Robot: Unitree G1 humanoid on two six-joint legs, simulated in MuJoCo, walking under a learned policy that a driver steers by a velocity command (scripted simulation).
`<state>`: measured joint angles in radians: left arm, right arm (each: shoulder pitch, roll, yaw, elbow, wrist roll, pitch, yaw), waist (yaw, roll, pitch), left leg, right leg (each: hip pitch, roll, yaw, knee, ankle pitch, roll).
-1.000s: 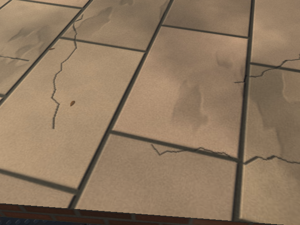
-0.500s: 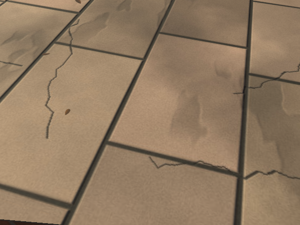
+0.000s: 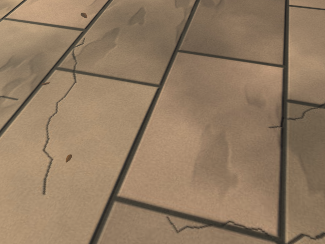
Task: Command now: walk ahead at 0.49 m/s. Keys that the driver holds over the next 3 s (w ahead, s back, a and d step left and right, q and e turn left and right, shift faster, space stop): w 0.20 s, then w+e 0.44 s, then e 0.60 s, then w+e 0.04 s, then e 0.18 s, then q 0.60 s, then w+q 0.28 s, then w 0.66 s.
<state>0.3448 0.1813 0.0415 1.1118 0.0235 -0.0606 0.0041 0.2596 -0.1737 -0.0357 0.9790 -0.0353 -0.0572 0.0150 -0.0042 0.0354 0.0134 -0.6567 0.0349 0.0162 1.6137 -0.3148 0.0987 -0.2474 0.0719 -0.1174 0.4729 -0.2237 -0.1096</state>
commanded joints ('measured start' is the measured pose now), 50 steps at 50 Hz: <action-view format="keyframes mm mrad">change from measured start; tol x32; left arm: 1 70 56 -10 10 1 -30 -3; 50 -81 150 65 -412 -25 25 12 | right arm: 1 16 46 21 -88 -2 29 3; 9 -445 98 107 -455 9 18 -41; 18 228 -246 -29 -242 -14 17 -13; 50 61 -137 -52 -267 -4 41 -50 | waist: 1 -39 -66 108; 16 -195 -248 -346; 18 -198 150 -471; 23 45 -91 29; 50 -20 13 -83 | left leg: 1 -323 36 7 185 24 -10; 7 -837 49 -5 535 -167 19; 15 182 -114 200 -428 -159 46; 19 595 364 -1070 -1310 -466 220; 29 247 163 119 -1376 406 -70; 39 813 203 268 -1155 1221 -71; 42 650 176 244 -640 776 -77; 43 330 54 200 -400 -178 -91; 44 79 -75 62 -126 -353 -134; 50 115 38 -72 -357 -71 -152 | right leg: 1 -95 -285 336 -300 -288 -125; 9 13 -263 259 -404 -205 -71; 13 74 -240 123 -471 806 -132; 16 326 -317 128 92 1634 -88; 19 -341 -7 274 1213 85 14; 26 -677 -102 275 1333 90 -58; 41 -38 25 -7 -18 161 -61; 44 506 -406 630 63 1087 -356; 50 43 -238 435 -174 631 -186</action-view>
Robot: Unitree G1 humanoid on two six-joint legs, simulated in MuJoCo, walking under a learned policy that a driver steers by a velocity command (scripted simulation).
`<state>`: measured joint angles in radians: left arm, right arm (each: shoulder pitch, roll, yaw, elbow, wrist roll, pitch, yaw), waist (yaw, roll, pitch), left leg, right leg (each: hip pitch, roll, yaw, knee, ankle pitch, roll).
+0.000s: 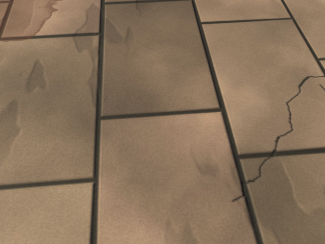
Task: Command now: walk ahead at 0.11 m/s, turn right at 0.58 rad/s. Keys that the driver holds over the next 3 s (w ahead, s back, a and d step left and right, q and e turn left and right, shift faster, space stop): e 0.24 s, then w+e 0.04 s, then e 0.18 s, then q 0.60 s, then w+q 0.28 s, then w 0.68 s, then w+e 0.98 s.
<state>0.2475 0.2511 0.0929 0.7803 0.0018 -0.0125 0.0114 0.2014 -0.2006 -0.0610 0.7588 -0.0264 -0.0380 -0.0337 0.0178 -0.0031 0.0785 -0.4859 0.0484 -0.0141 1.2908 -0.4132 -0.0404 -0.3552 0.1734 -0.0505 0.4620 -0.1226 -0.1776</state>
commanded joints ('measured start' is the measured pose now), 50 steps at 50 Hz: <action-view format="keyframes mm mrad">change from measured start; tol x16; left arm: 1 20 100 17 -84 3 -28 3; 50 38 127 -50 -137 9 9 42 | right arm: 1 122 -100 -23 -48 -11 35 -3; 16 -128 -143 -10 -160 -4 69 -5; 50 -8 -228 -57 -143 25 85 38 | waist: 1 -45 37 -159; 24 -5 -116 -142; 28 43 213 -167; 50 29 115 -138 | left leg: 1 -57 24 -38 -65 36 -17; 16 -229 -20 -88 -359 106 -21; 23 30 -99 -82 -591 8 24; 26 311 -72 -45 -934 240 48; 28 458 289 -447 -1051 414 154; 31 232 188 -400 -1060 342 240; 38 431 109 -413 -941 582 228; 50 146 -22 -476 -888 257 122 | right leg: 1 150 -321 354 -154 553 -93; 15 267 -262 572 -204 -167 -25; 25 169 -224 595 -34 296 12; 29 -14 -6 276 286 -469 168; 43 -96 -98 120 329 -354 209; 50 274 -113 136 -128 -125 142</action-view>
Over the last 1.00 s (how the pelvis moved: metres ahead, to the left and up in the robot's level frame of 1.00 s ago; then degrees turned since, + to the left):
0.54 0.01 0.14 -22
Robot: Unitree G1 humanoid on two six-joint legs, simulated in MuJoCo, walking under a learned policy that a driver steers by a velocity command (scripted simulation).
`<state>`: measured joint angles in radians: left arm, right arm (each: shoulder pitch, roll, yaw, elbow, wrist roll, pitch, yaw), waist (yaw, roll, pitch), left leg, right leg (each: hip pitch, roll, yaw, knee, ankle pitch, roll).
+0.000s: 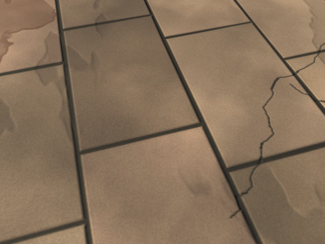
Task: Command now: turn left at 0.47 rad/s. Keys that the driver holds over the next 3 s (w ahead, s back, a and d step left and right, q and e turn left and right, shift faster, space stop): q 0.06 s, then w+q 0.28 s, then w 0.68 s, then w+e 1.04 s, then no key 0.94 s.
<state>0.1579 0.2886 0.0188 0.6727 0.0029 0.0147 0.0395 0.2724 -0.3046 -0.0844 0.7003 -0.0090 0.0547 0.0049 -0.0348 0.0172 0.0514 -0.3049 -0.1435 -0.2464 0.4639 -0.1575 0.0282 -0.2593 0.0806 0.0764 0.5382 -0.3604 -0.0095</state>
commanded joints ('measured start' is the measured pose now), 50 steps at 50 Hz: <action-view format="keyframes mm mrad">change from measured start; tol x16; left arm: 1 113 168 38 -45 22 -21 23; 35 230 73 32 90 37 -50 -82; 50 -144 30 13 -17 31 -56 -83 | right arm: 1 -34 -67 -20 -93 13 -12 -3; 23 -259 -38 21 -159 -27 -43 79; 29 239 -265 -36 -50 -47 -88 10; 34 27 -73 23 -51 -7 -106 7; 50 209 -104 29 141 -8 -137 -16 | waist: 1 53 -88 -115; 25 82 -158 31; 29 -97 304 -252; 32 -7 47 -52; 50 24 52 32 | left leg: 1 -153 77 -132 96 -285 -5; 3 -228 25 108 503 -408 -45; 7 -308 80 156 680 -197 -51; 18 -423 160 202 416 -97 -54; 24 -166 144 316 165 -153 31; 27 256 69 337 5 -76 87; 29 619 536 -399 -214 -394 201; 35 239 330 28 -273 179 153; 50 399 340 186 -230 768 127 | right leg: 1 254 -232 226 -322 1 -78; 2 169 -441 466 -376 15 -167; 17 305 -357 79 -429 -33 -181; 24 171 -355 -50 -370 191 -162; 27 66 -286 -178 -24 601 -114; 29 -430 -66 -211 552 -164 -36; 30 -504 -108 -65 667 -127 -48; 44 -453 -165 -138 262 340 -1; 50 -266 -75 -179 41 282 -87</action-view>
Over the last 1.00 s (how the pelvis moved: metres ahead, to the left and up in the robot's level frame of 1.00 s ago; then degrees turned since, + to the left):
0.10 0.07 0.01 -7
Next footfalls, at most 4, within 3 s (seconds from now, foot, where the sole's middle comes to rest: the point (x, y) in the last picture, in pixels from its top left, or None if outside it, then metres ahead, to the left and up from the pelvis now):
0.02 right None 0.04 -0.10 -0.78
0.54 left None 0.17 0.18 -0.78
1.06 right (135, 222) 0.55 0.13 -0.78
1.58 left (84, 171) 0.80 0.37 -0.78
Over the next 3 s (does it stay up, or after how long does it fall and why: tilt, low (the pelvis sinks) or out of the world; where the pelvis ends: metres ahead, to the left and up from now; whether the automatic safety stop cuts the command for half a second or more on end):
stays up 1.08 0.20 0.01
